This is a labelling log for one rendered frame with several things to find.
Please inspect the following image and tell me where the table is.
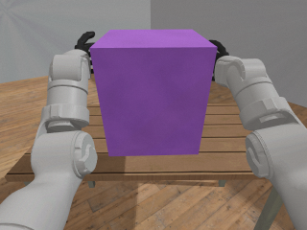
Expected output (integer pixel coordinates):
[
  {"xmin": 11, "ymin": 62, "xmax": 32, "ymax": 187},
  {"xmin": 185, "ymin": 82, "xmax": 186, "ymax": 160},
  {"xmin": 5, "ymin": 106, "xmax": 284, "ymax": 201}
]
[{"xmin": 5, "ymin": 103, "xmax": 283, "ymax": 230}]

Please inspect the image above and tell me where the robot left hand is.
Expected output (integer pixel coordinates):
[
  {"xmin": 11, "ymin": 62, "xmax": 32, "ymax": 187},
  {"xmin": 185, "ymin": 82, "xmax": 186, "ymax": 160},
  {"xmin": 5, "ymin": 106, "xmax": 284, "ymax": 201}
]
[{"xmin": 74, "ymin": 31, "xmax": 95, "ymax": 74}]

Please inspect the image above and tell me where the right robot forearm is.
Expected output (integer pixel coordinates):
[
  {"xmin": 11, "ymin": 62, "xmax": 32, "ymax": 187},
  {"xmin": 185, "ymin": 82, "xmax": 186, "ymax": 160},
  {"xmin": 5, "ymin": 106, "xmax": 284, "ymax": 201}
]
[{"xmin": 214, "ymin": 56, "xmax": 307, "ymax": 131}]

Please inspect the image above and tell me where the right robot upper arm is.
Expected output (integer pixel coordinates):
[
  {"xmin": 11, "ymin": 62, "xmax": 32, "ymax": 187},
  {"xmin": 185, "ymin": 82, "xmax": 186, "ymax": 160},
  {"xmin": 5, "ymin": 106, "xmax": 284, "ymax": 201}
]
[{"xmin": 245, "ymin": 122, "xmax": 307, "ymax": 230}]

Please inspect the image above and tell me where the left robot forearm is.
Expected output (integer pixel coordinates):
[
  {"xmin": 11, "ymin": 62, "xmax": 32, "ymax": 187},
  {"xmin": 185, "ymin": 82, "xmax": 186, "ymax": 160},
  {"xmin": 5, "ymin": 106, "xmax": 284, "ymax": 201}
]
[{"xmin": 31, "ymin": 49, "xmax": 91, "ymax": 171}]

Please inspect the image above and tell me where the carton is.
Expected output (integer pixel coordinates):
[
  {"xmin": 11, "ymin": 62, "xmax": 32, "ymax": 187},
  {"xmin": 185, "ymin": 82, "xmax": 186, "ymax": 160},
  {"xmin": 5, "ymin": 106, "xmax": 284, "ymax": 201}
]
[{"xmin": 89, "ymin": 29, "xmax": 218, "ymax": 157}]

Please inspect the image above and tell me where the robot right hand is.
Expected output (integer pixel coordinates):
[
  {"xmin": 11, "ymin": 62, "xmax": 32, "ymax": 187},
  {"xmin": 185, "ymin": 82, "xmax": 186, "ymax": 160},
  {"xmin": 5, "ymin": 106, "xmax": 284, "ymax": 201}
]
[{"xmin": 208, "ymin": 39, "xmax": 229, "ymax": 81}]

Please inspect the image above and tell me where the left robot upper arm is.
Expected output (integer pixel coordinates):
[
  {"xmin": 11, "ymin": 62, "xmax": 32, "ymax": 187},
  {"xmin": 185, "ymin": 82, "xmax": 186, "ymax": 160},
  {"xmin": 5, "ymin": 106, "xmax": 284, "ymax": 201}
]
[{"xmin": 0, "ymin": 130, "xmax": 98, "ymax": 230}]

